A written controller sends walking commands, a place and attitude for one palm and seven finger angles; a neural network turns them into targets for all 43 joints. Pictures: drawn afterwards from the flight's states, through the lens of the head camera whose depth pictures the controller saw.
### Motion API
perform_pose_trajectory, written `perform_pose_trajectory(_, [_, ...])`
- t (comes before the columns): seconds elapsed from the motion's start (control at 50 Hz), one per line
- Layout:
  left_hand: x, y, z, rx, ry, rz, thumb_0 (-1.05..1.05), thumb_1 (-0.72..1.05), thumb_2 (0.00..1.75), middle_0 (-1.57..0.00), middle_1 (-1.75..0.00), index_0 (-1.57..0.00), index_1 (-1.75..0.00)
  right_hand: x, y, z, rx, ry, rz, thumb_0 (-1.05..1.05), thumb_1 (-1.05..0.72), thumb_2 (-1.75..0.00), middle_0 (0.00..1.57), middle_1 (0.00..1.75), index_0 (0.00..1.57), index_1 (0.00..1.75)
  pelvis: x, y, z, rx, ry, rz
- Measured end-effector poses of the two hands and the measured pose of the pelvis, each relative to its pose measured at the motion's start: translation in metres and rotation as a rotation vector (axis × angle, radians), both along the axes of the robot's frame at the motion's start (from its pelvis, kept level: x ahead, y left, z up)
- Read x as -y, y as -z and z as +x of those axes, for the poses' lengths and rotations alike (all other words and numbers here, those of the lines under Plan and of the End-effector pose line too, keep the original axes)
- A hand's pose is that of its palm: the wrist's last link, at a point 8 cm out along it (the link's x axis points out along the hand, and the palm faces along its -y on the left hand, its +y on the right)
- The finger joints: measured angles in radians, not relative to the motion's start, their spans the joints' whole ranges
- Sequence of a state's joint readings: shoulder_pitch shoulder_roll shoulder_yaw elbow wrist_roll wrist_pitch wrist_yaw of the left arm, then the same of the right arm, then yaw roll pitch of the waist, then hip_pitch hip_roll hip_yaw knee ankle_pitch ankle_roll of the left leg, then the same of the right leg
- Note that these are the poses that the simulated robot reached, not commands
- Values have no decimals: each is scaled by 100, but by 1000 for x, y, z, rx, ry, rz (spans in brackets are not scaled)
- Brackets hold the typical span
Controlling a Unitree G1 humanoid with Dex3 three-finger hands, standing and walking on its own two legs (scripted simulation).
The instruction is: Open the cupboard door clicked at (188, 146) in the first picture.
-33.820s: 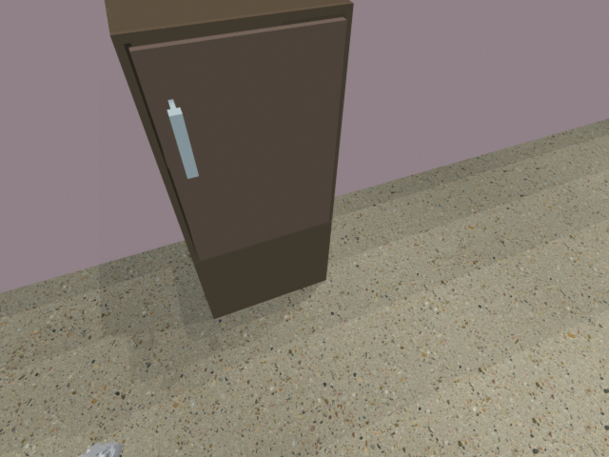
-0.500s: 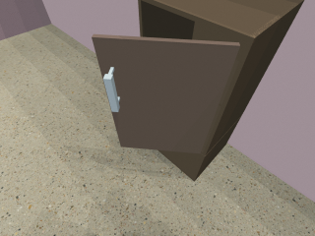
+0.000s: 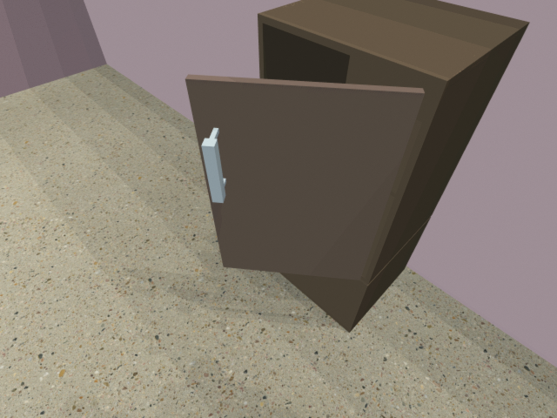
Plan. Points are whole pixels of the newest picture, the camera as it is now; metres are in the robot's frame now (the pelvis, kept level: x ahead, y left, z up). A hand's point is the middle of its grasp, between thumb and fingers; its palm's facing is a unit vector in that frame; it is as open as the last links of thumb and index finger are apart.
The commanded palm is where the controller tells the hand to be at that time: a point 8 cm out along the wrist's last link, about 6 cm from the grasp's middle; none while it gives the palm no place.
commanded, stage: look again from close up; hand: left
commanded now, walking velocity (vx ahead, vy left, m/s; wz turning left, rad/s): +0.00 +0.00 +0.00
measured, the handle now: (217, 165) +0.57 +0.16 +0.03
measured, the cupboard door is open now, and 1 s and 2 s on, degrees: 39 39 39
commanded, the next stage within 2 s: raise the hand with hooked fingers in 0.52 s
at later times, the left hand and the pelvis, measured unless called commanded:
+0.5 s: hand out of the picture +0.00 +0.16 -0.18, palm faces +0.02 -0.99 -0.17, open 7.3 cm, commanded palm none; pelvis +0.01 +0.00 +0.00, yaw +0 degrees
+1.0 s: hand (173, 373) +0.19 +0.16 -0.03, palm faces -0.06 -1.00 -0.01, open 8.3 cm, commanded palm +0.14 +0.24 -0.04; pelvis +0.00 -0.01 -0.06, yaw +2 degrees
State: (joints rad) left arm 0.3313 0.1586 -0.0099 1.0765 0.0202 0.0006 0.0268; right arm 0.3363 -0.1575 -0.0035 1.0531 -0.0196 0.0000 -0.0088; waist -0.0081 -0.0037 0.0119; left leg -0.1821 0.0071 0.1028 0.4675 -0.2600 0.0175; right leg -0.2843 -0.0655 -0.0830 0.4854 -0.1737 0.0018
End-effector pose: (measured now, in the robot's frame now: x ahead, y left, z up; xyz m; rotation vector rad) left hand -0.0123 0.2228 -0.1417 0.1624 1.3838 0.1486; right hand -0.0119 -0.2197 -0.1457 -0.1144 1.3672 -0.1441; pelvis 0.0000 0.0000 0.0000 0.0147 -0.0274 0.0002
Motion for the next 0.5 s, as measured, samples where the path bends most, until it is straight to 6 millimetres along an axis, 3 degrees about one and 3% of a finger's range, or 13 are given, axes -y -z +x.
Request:
perform_pose_trajectory(0.2, [17, 4, -2, -20, -12, -39, 1, 91, 90, -20, -30, -20, -30, -9, 0, -13, -59, 12, 16, 1, -91, -89, 20, 30, 19, 30, 2, -2, 4, 6, -3, -2])
perform_pose_trajectory(0.5, [16, 4, 10, -1, -12, -31, 1, 92, 90, -20, -30, -20, -30, -14, -1, 3, -33, 18, 23, 1, -91, -89, 20, 30, 19, 30, 4, -3, 10, 11, 1, -5])
